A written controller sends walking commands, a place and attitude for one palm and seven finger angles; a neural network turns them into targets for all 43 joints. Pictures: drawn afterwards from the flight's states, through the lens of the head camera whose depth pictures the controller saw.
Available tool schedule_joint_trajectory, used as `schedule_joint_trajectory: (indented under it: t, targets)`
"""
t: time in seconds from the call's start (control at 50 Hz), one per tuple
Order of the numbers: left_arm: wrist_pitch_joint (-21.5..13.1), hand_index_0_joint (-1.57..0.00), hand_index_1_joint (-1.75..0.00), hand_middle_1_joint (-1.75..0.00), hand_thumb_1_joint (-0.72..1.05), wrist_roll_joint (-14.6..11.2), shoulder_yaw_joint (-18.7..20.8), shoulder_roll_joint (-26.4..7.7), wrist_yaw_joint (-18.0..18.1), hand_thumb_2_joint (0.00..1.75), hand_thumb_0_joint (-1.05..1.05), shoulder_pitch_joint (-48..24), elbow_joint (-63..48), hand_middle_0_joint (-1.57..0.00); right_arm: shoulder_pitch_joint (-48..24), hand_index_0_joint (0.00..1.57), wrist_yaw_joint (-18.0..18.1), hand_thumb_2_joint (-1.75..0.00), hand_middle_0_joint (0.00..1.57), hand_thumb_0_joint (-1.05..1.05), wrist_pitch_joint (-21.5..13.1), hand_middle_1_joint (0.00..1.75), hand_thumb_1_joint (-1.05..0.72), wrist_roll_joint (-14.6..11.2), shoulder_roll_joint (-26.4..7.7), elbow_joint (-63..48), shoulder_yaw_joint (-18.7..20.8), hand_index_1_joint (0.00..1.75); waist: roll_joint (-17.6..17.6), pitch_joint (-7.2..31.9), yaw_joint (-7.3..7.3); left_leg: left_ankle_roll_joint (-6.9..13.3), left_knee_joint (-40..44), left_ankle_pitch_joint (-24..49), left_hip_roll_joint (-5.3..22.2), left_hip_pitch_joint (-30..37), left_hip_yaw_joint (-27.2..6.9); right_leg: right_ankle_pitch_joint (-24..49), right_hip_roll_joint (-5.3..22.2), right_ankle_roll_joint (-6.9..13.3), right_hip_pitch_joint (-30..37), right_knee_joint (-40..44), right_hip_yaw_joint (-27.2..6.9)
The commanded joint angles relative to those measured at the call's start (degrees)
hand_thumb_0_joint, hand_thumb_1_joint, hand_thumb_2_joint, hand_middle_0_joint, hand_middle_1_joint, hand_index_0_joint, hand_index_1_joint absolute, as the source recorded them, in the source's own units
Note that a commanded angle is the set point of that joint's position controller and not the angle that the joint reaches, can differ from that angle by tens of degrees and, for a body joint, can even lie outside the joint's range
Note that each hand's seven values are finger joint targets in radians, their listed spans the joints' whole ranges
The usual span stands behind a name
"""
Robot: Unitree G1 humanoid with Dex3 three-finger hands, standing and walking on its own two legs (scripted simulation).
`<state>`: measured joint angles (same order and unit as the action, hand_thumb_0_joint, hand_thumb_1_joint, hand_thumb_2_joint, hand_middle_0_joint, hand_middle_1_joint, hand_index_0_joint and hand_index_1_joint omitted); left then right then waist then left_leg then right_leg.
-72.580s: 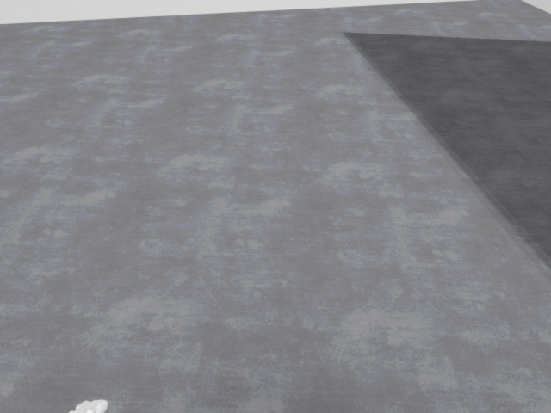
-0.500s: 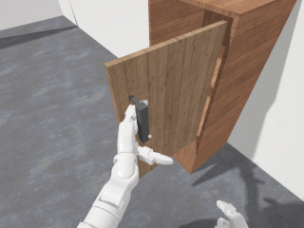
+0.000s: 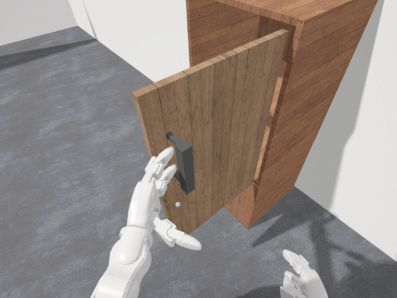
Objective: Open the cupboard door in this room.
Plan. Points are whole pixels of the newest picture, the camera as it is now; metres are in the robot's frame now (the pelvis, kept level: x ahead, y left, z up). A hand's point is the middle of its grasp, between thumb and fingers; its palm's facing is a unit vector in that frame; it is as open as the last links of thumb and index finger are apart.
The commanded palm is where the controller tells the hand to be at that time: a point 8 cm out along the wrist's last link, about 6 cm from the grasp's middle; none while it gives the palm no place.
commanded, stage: slide the hand sideways off the handle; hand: left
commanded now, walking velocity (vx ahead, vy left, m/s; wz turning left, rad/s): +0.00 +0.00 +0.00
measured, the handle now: (179, 163) +0.36 +0.07 +0.09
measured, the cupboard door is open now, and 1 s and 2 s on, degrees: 90 90 90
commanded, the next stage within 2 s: draw the hand back to the body in 0.60 s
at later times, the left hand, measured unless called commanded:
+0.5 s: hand (150, 224) +0.23 +0.10 +0.09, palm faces -0.04 -1.00 -0.04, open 16.3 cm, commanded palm +0.20 +0.16 +0.09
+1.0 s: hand (122, 224) +0.22 +0.14 +0.11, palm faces -0.02 -1.00 -0.07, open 16.3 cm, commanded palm +0.19 +0.20 +0.12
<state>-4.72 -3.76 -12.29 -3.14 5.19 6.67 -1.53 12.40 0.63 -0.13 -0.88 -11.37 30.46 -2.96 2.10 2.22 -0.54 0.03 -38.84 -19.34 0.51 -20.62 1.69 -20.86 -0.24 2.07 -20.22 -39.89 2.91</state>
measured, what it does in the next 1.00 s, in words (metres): stands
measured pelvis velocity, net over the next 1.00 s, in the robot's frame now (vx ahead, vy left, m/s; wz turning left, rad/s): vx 0.01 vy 0.00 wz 0.02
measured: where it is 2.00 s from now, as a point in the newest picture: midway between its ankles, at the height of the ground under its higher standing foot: outside the picture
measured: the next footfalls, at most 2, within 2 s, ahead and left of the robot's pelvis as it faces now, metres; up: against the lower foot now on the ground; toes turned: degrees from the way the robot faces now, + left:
none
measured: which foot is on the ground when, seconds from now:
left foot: down 0.00-1.00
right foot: down 0.00-1.00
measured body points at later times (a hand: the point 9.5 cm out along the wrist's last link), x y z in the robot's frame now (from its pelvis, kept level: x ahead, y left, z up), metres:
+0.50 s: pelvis +0.02 -0.01 -0.01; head +0.02 -0.04 +0.44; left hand +0.22 +0.16 +0.09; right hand +0.20 -0.22 -0.09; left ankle +0.01 +0.12 -0.72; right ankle +0.00 -0.09 -0.72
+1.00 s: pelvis +0.01 +0.00 -0.01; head +0.01 -0.03 +0.44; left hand +0.21 +0.20 +0.11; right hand +0.20 -0.22 -0.08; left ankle +0.01 +0.12 -0.72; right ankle +0.00 -0.09 -0.72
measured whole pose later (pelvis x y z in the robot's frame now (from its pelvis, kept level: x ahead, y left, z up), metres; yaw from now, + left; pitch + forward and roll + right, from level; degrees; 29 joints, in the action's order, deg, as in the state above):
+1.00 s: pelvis +0.01 +0.00 -0.01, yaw +1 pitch +3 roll +0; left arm -5.3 -12.4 2.1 -11.5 -8.9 24.9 -18.2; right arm 15.3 3.7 -9.8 -2.2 -13.6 29.9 -3.1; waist 3.6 4.3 -1.4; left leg -0.1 -42.3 -22.0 0.6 -22.9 0.3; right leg -23.2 -0.3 2.0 -21.3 -41.9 4.2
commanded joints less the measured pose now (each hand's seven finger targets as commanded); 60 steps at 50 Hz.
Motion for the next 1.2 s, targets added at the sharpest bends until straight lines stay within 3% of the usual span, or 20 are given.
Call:
schedule_joint_trajectory:
  t: [0.0,0.04,0.16,0.24,0.28,0.34,0.4,0.44,0.52,0.54,0.58,0.72,0.74,0.78,0.9,1.08,1.18]
  targets:
    - [-4.8,-0.15,-0.3,-0.3,-0.5,-0.8,2.4,-0.4,-1.8,0.3,0.0,-7.9,-17.0,-0.15,-6.6,0.2,0.2,-0.9,0.2,0.0,-4.6,0.3,-0.9,0.2,-5.1,-9.9,2.2,0.3,-5.6,8.9,-0.15,1.3,4.3,8.1,-1.0,4.5,-1.6,12.9,-0.1,-0.8,2.1,7.5,-1.4]
    - [-5.0,-0.15,-0.3,-0.3,-0.5,-0.9,2.2,-0.6,-2.5,0.3,0.0,-7.5,-18.8,-0.15,-6.3,0.2,0.2,-0.9,0.2,0.0,-5.1,0.3,-0.9,0.2,-5.1,-10.0,2.3,0.3,-4.1,9.2,0.26,1.3,3.9,8.5,-1.0,4.8,-1.7,13.8,-0.1,-0.9,1.3,6.8,-1.3]
    - [-4.6,-0.15,-0.3,-0.3,-0.5,-1.0,3.8,-2.8,-4.4,0.3,0.0,-0.9,-21.9,-0.15,-5.7,0.2,0.4,-0.9,0.2,0.0,-6.1,0.3,-0.9,0.3,-5.4,-11.2,2.3,0.3,-5.2,8.5,-0.14,1.5,2.9,8.9,-1.3,3.2,-1.7,15.8,0.2,-1.2,1.4,6.0,-1.8]
    - [-4.9,-0.15,-0.3,-0.3,-0.5,-2.4,8.3,-5.8,-5.9,0.3,0.0,4.7,-23.6,-0.15,-5.2,0.2,0.9,-0.9,0.2,0.0,-6.8,0.3,-0.9,0.4,-5.6,-11.1,2.3,0.3,-6.6,10.1,-0.87,1.5,2.0,10.9,-1.5,2.2,-1.6,20.4,0.6,-1.6,3.8,5.4,-2.6]
    - [-5.5,-0.15,-0.3,-0.3,-0.5,-3.0,7.5,-5.1,-7.2,0.3,0.0,5.9,-25.4,-0.15,-5.1,0.2,0.9,-0.9,0.2,0.0,-7.2,0.3,-0.9,0.2,-5.5,-11.4,2.3,0.3,-4.6,9.6,-0.51,1.4,1.5,11.4,-1.7,2.1,-1.5,22.1,0.7,-1.8,3.2,4.9,-2.4]
    - [-6.3,-0.15,-0.3,-0.3,-0.5,-4.0,9.8,-7.4,-8.6,0.3,0.0,6.6,-26.0,-0.15,-4.6,0.2,1.2,-0.9,0.2,0.0,-8.1,0.3,-0.9,0.1,-6.0,-11.1,2.5,0.3,-4.9,8.3,0.06,1.4,0.7,10.0,-1.7,0.8,-1.7,20.6,0.8,-2.1,1.9,5.1,-2.9]
    - [-7.1,-0.15,-0.3,-0.3,-0.5,-4.5,8.2,-6.1,-9.9,0.3,0.0,9.6,-27.0,-0.15,-4.0,0.2,1.2,-0.9,0.2,0.0,-9.1,0.3,-0.9,-0.1,-6.2,-11.5,2.6,0.3,-4.1,8.2,0.18,1.5,0.3,9.9,-1.7,0.8,-1.9,19.0,0.5,-1.9,0.9,4.5,-2.5]
    - [-7.3,-0.15,-0.3,-0.3,-0.5,-5.2,10.8,-8.6,-10.7,0.3,0.0,10.6,-26.9,-0.15,-3.5,0.2,1.5,-0.9,0.2,0.0,-9.7,0.3,-0.9,-0.1,-6.5,-11.3,2.7,0.3,-5.1,8.1,0.18,1.5,-0.4,9.0,-1.7,-0.4,-2.1,18.8,0.8,-2.3,0.6,4.6,-3.1]
    - [-8.1,-0.15,-0.3,-0.3,-0.5,-6.2,11.6,-8.7,-12.0,0.3,0.0,13.1,-28.1,-0.15,-3.4,0.2,1.8,-0.9,0.2,0.0,-10.8,0.3,-0.9,-0.2,-6.6,-11.6,2.8,0.3,-4.4,8.9,-0.29,1.4,-1.0,8.7,-1.9,-1.2,-2.1,18.1,1.1,-2.4,1.0,4.4,-3.6]
    - [-8.2,-0.15,-0.3,-0.3,-0.5,-6.4,13.3,-10.2,-12.2,0.3,0.0,13.8,-27.5,-0.15,-3.1,0.2,2.0,-0.9,0.2,0.0,-10.8,0.3,-0.9,-0.3,-6.8,-11.4,2.8,0.3,-5.0,8.7,-0.37,1.4,-0.9,8.6,-1.8,-1.5,-2.2,17.6,0.9,-2.3,0.8,4.2,-3.3]
    - [-8.3,-0.15,-0.3,-0.3,-0.5,-6.6,11.2,-8.6,-12.7,0.3,0.0,11.3,-28.1,-0.15,-3.3,0.2,2.2,-0.9,0.2,0.0,-11.4,0.3,-0.9,-0.4,-6.7,-11.5,2.6,0.3,-4.6,7.4,0.51,1.5,-1.3,7.9,-1.9,-1.7,-2.3,16.8,0.9,-2.5,-0.7,4.4,-3.3]
    - [-8.1,-0.15,-0.3,-0.3,-0.5,-7.0,13.9,-11.1,-12.3,0.3,0.0,10.0,-27.6,-0.15,-3.6,0.2,2.7,-0.9,0.2,0.0,-12.6,0.3,-0.9,-0.6,-7.1,-11.0,2.7,0.3,-4.4,7.9,-0.04,1.5,-1.3,5.6,-1.8,-2.2,-2.4,10.2,1.1,-2.1,-1.0,5.7,-4.3]
    - [-7.9,-0.15,-0.3,-0.3,-0.5,-7.2,15.6,-12.4,-12.1,0.3,0.0,10.1,-27.8,-0.15,-3.6,0.2,2.8,-0.9,0.2,0.0,-12.6,0.3,-0.9,-0.6,-7.0,-10.8,2.7,0.3,-3.9,7.9,-0.53,1.4,-0.9,5.8,-1.7,-2.0,-2.4,10.3,1.0,-2.0,-0.5,5.7,-4.0]
    - [-7.4,-0.15,-0.3,-0.3,-0.5,-7.3,15.3,-12.2,-12.2,0.3,0.0,9.7,-29.2,-0.15,-4.0,0.2,2.9,-0.9,0.2,0.0,-12.9,0.3,-0.9,-0.8,-6.9,-10.9,2.3,0.3,-1.3,8.5,-0.83,1.5,-0.1,6.7,-1.8,-0.6,-2.5,11.2,0.7,-1.6,-0.1,5.4,-3.3]
    - [-4.7,-0.15,-0.3,-0.3,-0.5,-9.3,18.4,-13.5,-13.9,0.3,0.0,14.1,-28.8,-0.15,-4.3,0.2,3.2,-0.9,0.2,0.0,-13.5,0.3,-0.9,-1.0,-7.3,-10.7,2.2,0.3,-3.6,7.5,-1.47,1.5,1.2,8.7,-1.5,0.3,-2.5,14.5,0.3,-1.9,1.7,6.1,-2.1]
    - [-2.7,-0.15,-0.3,-0.3,-0.5,-11.6,22.1,-16.0,-16.8,0.3,0.0,13.4,-32.7,-0.15,-4.4,0.2,4.0,-0.9,0.2,0.0,-14.4,0.3,-0.9,-1.4,-7.8,-10.2,2.0,0.3,-1.8,6.5,-1.52,1.4,3.1,10.0,-1.3,3.1,-3.2,14.7,-0.2,-1.5,2.1,6.8,-0.3]
    - [-1.6,-0.16,-0.3,-0.3,-0.32,-12.9,23.5,-16.8,-18.6,0.37,0.0,12.5,-33.6,-0.16,-5.0,0.2,4.3,-0.9,0.2,0.0,-15.1,0.3,-0.9,-1.7,-7.9,-9.5,1.7,0.3,0.2,5.6,-1.57,1.3,4.2,10.1,-1.2,4.7,-3.8,14.2,-0.5,-1.4,2.4,7.5,0.5]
